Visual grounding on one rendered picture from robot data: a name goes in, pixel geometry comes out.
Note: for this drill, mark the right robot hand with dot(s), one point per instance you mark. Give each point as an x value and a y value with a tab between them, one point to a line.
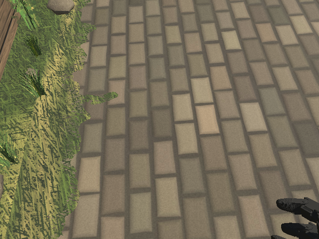
308	209

